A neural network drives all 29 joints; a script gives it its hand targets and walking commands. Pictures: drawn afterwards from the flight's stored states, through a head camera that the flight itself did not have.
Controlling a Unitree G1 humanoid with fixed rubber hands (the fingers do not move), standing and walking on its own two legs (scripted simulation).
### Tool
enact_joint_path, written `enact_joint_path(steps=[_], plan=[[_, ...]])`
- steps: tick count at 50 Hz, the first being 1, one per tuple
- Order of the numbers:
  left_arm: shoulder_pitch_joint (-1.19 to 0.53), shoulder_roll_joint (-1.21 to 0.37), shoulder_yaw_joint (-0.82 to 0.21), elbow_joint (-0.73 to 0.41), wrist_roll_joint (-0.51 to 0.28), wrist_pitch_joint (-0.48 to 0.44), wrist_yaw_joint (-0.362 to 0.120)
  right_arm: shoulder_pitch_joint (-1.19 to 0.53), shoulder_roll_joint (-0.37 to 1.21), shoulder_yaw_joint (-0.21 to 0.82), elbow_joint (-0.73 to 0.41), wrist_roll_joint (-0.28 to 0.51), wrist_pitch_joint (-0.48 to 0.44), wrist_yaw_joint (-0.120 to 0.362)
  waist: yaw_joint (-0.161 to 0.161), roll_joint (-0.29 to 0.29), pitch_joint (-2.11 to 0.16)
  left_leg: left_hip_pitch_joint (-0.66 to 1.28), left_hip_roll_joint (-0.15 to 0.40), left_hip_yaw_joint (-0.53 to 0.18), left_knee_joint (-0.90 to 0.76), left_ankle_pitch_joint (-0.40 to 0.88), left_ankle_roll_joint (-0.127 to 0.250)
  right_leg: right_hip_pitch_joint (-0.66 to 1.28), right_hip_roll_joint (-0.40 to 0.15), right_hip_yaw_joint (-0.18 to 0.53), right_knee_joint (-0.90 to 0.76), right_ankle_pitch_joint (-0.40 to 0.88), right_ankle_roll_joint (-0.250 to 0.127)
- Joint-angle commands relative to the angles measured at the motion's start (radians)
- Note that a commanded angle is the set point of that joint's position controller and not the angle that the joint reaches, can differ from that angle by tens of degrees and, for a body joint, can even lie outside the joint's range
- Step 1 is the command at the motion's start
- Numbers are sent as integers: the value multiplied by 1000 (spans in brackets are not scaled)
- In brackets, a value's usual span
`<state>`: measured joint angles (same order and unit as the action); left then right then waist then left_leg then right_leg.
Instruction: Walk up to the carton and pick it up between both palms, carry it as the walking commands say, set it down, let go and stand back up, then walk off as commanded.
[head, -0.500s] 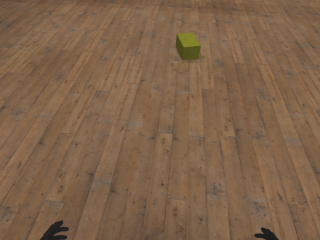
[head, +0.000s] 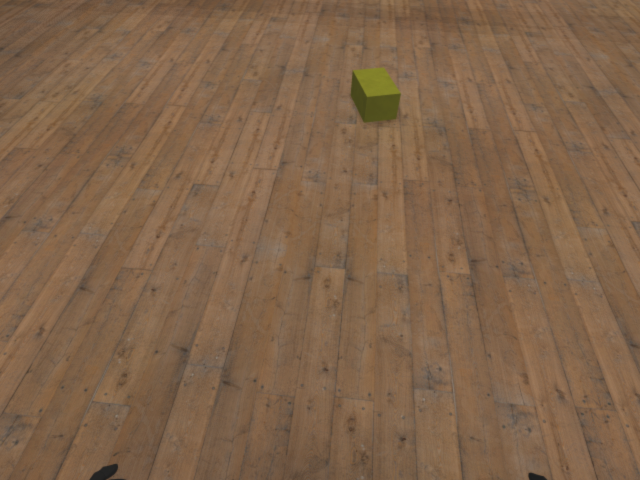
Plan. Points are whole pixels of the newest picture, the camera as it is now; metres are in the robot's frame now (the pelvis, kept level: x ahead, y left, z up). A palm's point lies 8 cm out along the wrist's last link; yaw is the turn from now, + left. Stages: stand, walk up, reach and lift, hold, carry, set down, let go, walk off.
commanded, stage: walk up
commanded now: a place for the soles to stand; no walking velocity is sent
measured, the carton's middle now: (374, 94) +2.12 -0.26 -0.70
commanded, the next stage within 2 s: none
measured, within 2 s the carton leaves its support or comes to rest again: neither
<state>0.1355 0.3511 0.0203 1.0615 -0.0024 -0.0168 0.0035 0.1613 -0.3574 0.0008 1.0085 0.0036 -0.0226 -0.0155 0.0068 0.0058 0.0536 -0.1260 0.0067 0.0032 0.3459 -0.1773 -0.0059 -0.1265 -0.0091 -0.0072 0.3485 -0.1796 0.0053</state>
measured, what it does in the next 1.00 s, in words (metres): walks ahead: right foot, then left foot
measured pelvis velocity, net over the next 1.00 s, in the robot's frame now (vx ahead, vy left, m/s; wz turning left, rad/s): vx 0.37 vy -0.11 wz -0.09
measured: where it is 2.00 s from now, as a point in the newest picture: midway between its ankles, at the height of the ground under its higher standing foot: (373, 258)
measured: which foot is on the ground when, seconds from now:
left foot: down 0.00-0.32, up 0.34-0.84, down 0.86-1.00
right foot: down 0.00-0.04, up 0.06-0.34, down 0.36-0.86, up 0.88-1.00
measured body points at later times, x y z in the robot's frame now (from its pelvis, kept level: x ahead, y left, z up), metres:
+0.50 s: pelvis +0.11 -0.12 -0.02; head +0.10 -0.14 +0.43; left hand +0.22 +0.20 -0.08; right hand +0.19 -0.45 -0.11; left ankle +0.16 +0.03 -0.67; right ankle +0.15 -0.23 -0.75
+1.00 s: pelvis +0.37 -0.11 -0.02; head +0.39 -0.11 +0.42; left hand +0.45 +0.21 -0.11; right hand +0.51 -0.42 -0.09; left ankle +0.41 +0.02 -0.75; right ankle +0.33 -0.24 -0.69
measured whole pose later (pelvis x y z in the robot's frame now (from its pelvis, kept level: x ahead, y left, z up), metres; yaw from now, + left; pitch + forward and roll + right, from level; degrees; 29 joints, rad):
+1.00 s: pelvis +0.37 -0.11 -0.02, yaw -5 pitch -2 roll +3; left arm 0.44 0.43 0.06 0.64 0.00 -0.02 -0.04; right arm 0.29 -0.43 -0.03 0.52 -0.03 -0.06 0.01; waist 0.04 -0.04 0.06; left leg -0.30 0.04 0.13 0.60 -0.28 0.03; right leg -0.44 -0.06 0.07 1.12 -0.44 -0.02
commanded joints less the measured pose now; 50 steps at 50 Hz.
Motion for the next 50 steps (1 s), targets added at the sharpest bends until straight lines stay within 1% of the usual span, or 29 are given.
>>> enact_joint_path(steps=[1, 2, 3, 4, 6, 7, 10, 12, 14, 16, 17, 18, 19, 20, 22, 25, 28, 31, 32, 34, 38, 41, 42, 43, 44, 45, 47, 49, 50], plan=[[49, 200, 83, -187, 32, -36, -26, 89, -233, -101, -129, -58, -38, 14, -28, 0, -150, 92, 103, -84, -20, -464, 90, -120, -87, 69, 45, -409, -77], [-23, 181, 87, -230, 32, -33, -40, 111, -238, -110, -145, -72, -43, 24, -61, 81, -38, 135, 165, -196, -84, -573, 150, -347, -60, 34, 168, -389, -68], [-112, 145, 77, -302, 31, -34, -53, 189, -263, -129, -155, -73, -44, 24, -122, 182, 27, 263, 306, -372, -190, -651, 215, -577, 14, -42, 323, -242, -41], [-139, 145, 83, -344, 41, -31, -53, 227, -269, -140, -152, -74, -50, 19, -139, 135, 83, 259, 413, -504, -267, -662, 282, -711, -21, 74, 525, -301, -45], [-16, 182, 103, -380, 34, -34, -66, 139, -272, -146, -229, -63, -61, 6, -47, 42, 29, 183, 408, -403, -238, -586, 262, -657, -110, 177, 633, -243, -39], [40, 189, 107, -389, 31, -29, -75, 99, -294, -153, -261, -67, -70, 6, -21, 102, 0, 159, 392, -334, -247, -598, 252, -604, -115, 148, 607, -203, -34], [40, 172, 93, -434, 39, -16, -104, 86, -292, -138, -317, -69, -79, 22, -14, 130, 39, 32, 267, -81, -256, -467, 191, -418, -120, -16, 426, -87, -23], [21, 154, 85, -469, 28, -6, -115, 138, -296, -143, -330, -57, -68, 37, -33, 129, 36, -34, 232, -6, -222, -461, 184, -292, -85, -94, 317, -48, -21], [107, 176, 97, -469, 23, 3, -111, 114, -309, -148, -352, -50, -56, 41, 3, 149, 29, -153, 243, 12, -157, -568, 193, -134, -56, -152, 321, -54, -16], [246, 239, 123, -443, 33, -7, -86, 125, -262, -126, -360, -52, -42, 46, 63, 17, 20, -327, 198, 54, 112, -626, 177, 89, -26, -147, 302, -175, -37], [455, 304, 149, -391, 34, -15, -62, 109, -193, -100, -394, -57, -41, 54, 169, -180, -96, -507, 98, 156, 501, -568, 137, 347, -73, -51, 265, -312, -63], [585, 348, 156, -397, 35, -21, -36, -38, -97, -73, -483, -61, -44, 55, 264, -306, -64, -753, -11, 44, 956, -550, 122, 327, -239, 315, 55, -700, -97], [436, 399, 145, -461, 35, -37, -14, -65, -134, -93, -553, -8, -42, 50, 159, -114, -31, -787, -16, -192, 1011, -403, 98, 157, -424, 690, -243, -891, -187], [321, 439, 157, -482, 34, -48, -4, 3, -215, -127, -537, 11, -24, 52, 59, -34, 34, -761, 55, -199, 998, -321, 69, 14, -485, 688, -300, -959, -214], [193, 388, 142, -507, 49, -63, 5, 190, -251, -138, -467, -9, -5, 69, -46, -136, -11, -629, 151, -161, 909, -194, 23, -69, -414, 487, -290, -869, -236], [198, 318, 123, -520, 45, -92, 0, 194, -254, -154, -454, -46, 7, 104, -56, -80, 38, -527, 163, -110, 794, -41, 16, -182, -346, 258, -280, -597, -212], [238, 328, 130, -523, 43, -100, -8, 132, -224, -130, -513, -38, 13, 127, -26, -111, 59, -596, 139, -31, 634, 56, 21, -112, -284, 136, -293, -560, -200], [315, 328, 134, -517, 42, -100, -20, 44, -207, -124, -580, -36, 9, 132, 26, -55, 57, -578, 117, 11, 456, 117, 23, -18, -265, 72, -282, -440, -190], [303, 341, 140, -520, 49, -94, -30, 31, -198, -120, -596, -27, 8, 135, 22, -100, 50, -532, 102, 35, 417, 141, 26, -30, -251, 33, -284, -449, -188], [357, 334, 137, -514, 46, -87, -34, 1, -196, -117, -607, -29, 8, 136, 49, -50, 38, -510, 89, 44, 365, 139, 32, 29, -273, 48, -276, -413, -178], [382, 320, 120, -509, 41, -75, -36, -75, -196, -114, -629, -42, -4, 118, 86, -77, 87, -472, 64, 68, 244, 103, 52, 100, -290, -7, -218, -270, -192], [359, 325, 109, -508, 30, -55, -34, 19, -226, -126, -582, -47, -18, 86, 48, -123, 34, -267, 6, 115, 180, -5, 82, 78, -286, -55, -16, -90, -187], [339, 309, 101, -508, 20, -48, -34, 140, -256, -142, -542, -53, -24, 71, -17, -80, -46, -67, -21, 139, 160, -36, 103, 20, -245, -123, 177, 55, -163], [366, 244, 79, -524, 22, -48, -31, 304, -298, -160, -491, -65, -37, 52, -91, 39, -171, 240, 53, -23, 186, -128, 155, -194, -175, -132, 483, 2, -120], [352, 170, 57, -597, 17, -58, -33, 422, -383, -179, -499, -59, -35, 31, -155, 211, -309, 448, 329, -361, 196, -258, 196, -441, -84, -58, 810, -430, -98], [271, 235, 83, -630, -8, -66, -39, 405, -430, -185, -534, -41, -32, 9, -183, 153, -247, 398, 433, -727, -40, -376, 293, -668, 38, 103, 946, -397, -66], [240, 282, 98, -610, -26, -62, -32, 332, -393, -163, -526, -31, -43, 1, -134, 58, -84, 246, 426, -488, 0, -239, 324, -702, -59, 180, 959, -290, -41], [287, 267, 99, -565, 2, -48, -37, 223, -357, -139, -540, -30, -56, 4, -39, 84, 18, -14, 360, -272, -70, -270, 273, -547, -148, 168, 739, -244, -20], [283, 272, 103, -557, 10, -43, -50, 186, -352, -138, -542, -32, -63, 6, -28, 83, 9, -58, 342, -244, -82, -233, 264, -490, -130, 144, 693, -208, -13]])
